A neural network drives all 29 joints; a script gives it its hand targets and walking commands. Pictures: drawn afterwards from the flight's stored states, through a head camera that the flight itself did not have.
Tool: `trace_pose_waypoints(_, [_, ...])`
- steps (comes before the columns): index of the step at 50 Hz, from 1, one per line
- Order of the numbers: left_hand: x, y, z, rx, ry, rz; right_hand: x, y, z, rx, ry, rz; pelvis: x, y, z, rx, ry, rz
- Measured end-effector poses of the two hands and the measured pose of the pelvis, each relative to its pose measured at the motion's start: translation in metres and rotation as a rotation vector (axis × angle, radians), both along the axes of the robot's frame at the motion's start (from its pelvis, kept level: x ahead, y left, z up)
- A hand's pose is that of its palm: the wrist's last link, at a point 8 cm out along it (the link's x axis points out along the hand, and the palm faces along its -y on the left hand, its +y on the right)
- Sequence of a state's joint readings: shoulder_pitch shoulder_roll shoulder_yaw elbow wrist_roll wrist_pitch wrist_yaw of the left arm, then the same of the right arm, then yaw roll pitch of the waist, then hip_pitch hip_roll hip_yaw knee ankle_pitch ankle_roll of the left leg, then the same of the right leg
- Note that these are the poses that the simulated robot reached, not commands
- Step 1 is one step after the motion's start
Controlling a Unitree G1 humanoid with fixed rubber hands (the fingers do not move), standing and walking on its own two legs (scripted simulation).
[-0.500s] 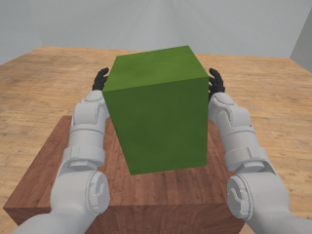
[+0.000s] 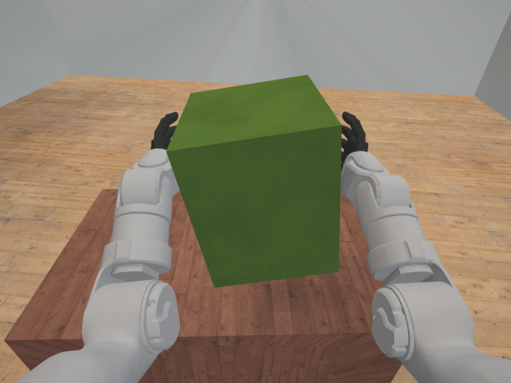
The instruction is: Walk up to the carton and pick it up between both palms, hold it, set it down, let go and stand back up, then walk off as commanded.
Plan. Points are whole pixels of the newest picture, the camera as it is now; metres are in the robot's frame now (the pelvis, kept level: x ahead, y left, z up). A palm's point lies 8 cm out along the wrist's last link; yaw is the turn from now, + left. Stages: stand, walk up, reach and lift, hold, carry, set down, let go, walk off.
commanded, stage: hold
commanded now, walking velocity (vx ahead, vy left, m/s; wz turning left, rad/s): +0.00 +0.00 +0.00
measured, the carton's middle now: (261, 179) +0.38 +0.01 +0.20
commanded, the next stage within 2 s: set down in 0.64 s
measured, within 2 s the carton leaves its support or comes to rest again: neither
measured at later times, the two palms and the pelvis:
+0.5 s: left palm (165, 160) +0.38 +0.16 +0.23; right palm (351, 161) +0.38 -0.14 +0.23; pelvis +0.00 +0.00 +0.00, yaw +0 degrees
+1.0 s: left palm (157, 149) +0.39 +0.17 +0.24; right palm (342, 154) +0.39 -0.12 +0.24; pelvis +0.01 -0.01 +0.00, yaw +0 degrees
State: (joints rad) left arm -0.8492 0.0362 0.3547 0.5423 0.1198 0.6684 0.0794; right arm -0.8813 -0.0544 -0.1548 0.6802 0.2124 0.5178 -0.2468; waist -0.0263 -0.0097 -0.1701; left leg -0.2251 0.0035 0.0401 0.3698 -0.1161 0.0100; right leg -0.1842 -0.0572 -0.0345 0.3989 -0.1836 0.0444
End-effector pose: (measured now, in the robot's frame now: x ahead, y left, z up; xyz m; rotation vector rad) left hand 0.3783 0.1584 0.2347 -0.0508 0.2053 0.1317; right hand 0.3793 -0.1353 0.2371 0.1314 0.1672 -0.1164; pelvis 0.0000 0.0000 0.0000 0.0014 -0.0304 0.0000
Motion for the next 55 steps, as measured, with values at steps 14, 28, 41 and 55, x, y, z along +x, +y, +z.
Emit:
trace_pose_waypoints(14, [0.000, 0.000, 0.000, 0.002, -0.001, 0.000, 0.001, 0.000, 0.001, 0.000, -0.002, 0.001, 0.001, 0.000, 0.000, 0.000, 0.000, 0.000])
trace_pose_waypoints(28, [0.002, -0.001, -0.003, 0.007, 0.012, 0.001, 0.003, 0.000, -0.003, 0.002, 0.009, 0.002, 0.001, -0.001, 0.000, 0.001, 0.001, 0.000])
trace_pose_waypoints(41, [0.001, 0.002, 0.006, 0.008, -0.023, 0.008, 0.004, 0.002, 0.003, 0.012, -0.026, 0.008, 0.001, -0.001, 0.000, 0.001, -0.003, 0.001])
trace_pose_waypoints(55, [0.028, 0.013, -0.009, -0.024, -0.115, -0.021, 0.027, 0.013, -0.019, -0.176, -0.117, 0.014, 0.011, -0.009, 0.002, 0.012, -0.054, -0.001])
